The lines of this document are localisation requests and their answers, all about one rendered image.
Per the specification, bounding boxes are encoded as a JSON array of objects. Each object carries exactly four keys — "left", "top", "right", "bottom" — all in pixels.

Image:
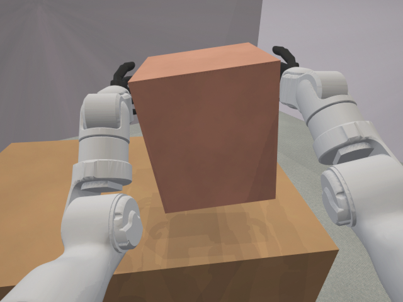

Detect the pedestal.
[{"left": 0, "top": 137, "right": 339, "bottom": 302}]

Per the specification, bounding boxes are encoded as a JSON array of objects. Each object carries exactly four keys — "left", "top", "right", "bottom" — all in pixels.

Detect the carton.
[{"left": 128, "top": 42, "right": 281, "bottom": 213}]

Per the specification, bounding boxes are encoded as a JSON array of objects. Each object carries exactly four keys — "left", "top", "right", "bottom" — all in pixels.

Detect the robot left hand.
[{"left": 110, "top": 62, "right": 136, "bottom": 115}]

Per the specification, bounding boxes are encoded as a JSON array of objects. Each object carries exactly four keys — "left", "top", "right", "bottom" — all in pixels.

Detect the right robot forearm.
[{"left": 280, "top": 67, "right": 403, "bottom": 169}]

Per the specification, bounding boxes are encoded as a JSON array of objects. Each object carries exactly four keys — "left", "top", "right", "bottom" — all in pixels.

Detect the robot left upper arm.
[{"left": 0, "top": 193, "right": 143, "bottom": 302}]

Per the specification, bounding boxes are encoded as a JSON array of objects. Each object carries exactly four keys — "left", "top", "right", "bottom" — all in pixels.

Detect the robot right upper arm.
[{"left": 321, "top": 154, "right": 403, "bottom": 302}]

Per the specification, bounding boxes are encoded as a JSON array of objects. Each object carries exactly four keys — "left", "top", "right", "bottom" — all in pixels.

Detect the robot right hand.
[{"left": 272, "top": 46, "right": 299, "bottom": 101}]

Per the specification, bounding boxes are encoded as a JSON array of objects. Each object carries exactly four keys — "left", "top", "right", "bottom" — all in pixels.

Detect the left robot forearm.
[{"left": 61, "top": 86, "right": 133, "bottom": 243}]

